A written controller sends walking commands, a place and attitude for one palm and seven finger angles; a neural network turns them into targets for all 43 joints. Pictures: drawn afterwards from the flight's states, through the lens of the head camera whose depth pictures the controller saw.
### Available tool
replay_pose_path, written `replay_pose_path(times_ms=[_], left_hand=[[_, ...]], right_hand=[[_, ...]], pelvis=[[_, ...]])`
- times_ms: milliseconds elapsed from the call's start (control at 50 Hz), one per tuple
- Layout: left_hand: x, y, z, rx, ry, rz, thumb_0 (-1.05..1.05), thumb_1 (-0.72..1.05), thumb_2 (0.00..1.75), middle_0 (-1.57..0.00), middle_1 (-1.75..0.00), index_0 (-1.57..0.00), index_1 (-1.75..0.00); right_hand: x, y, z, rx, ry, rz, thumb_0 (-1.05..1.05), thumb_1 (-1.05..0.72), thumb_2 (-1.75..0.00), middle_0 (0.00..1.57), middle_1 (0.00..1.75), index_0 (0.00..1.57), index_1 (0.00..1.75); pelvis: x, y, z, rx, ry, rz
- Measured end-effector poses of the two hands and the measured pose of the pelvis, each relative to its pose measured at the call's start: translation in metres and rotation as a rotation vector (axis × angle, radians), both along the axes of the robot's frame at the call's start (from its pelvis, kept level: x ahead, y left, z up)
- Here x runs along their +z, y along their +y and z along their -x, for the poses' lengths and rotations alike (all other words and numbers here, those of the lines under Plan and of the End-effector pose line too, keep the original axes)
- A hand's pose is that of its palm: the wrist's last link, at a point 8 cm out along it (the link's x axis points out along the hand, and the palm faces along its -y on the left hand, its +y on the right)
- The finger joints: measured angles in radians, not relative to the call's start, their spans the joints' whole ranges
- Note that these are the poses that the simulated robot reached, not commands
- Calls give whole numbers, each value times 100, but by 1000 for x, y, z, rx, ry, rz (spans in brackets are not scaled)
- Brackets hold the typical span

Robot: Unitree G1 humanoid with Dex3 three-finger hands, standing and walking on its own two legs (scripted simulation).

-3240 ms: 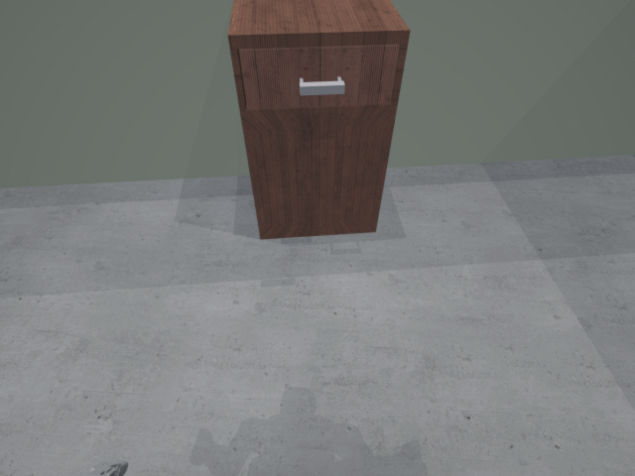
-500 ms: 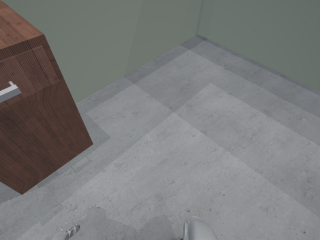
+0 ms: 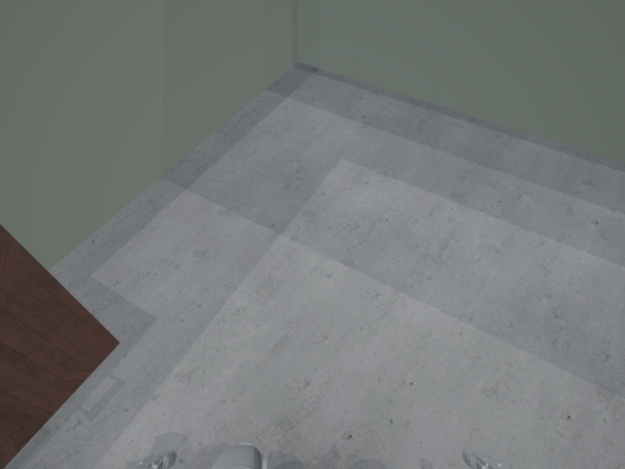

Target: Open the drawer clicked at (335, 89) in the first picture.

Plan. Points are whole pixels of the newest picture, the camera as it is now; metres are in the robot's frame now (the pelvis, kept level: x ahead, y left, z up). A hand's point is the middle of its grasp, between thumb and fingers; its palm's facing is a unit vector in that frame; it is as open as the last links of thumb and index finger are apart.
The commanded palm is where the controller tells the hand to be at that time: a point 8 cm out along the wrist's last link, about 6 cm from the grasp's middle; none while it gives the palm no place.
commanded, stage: walk to a spot facing it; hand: left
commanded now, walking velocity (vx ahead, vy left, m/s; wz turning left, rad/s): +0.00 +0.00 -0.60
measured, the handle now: out of the picture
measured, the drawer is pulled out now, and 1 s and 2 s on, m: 0.00 0.00 0.00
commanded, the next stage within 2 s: turn to face it in 0.90 s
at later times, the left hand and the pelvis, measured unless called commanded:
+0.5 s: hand out of the picture +0.13 +0.22 -0.17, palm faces -0.27 -0.94 -0.20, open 7.4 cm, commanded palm none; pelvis +0.02 +0.04 +0.01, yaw -20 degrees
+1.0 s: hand (250, 409) +0.22 +0.11 -0.15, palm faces -0.53 -0.82 -0.22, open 7.4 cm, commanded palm none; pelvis +0.05 -0.01 +0.01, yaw -36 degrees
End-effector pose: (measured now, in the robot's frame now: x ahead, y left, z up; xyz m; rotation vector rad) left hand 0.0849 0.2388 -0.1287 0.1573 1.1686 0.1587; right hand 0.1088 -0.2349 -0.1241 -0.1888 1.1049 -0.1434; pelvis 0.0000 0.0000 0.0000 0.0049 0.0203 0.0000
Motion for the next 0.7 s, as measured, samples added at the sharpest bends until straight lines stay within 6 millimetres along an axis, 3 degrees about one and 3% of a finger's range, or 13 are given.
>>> replay_pose_path(times_ms=[80,140,260,360,480,620,700], left_hand=[[-9,26,7,10,28,4,0,91,90,-21,-30,-20,-30],[-17,46,9,3,61,7,0,91,90,-20,-30,-20,-30],[-10,70,7,-66,135,3,1,91,90,-20,-30,-20,-30],[-7,70,-6,-133,182,-4,1,91,90,-20,-30,-20,-30],[-6,39,-47,-264,176,-10,1,92,90,-20,-30,-19,-30],[-2,-34,-121,-465,18,-43,1,91,90,-20,-30,-20,-30],[10,-67,-144,-520,-68,-57,0,91,90,-20,-30,-20,-30]], right_hand=[[12,15,-18,-10,-62,31,0,-91,-90,20,30,20,30],[20,25,-15,-27,-83,58,0,-91,-90,20,30,20,30],[32,34,18,-112,-35,79,0,-90,-90,20,30,20,30],[29,35,57,-221,26,70,0,-90,-90,20,30,20,30],[14,34,123,-378,140,29,0,-90,-90,20,30,20,30],[-20,20,203,-550,261,-45,0,-90,-90,20,30,20,30],[-27,9,223,-601,306,-58,1,-91,-90,20,30,20,30]], pelvis=[[-2,19,-5,-45,5,12],[-3,32,-7,-84,-2,11],[9,47,-14,-170,-10,36],[13,51,-19,-240,-9,45],[10,43,-19,-332,-5,36],[-8,13,-14,-432,3,-1],[-7,2,-10,-472,-4,4]])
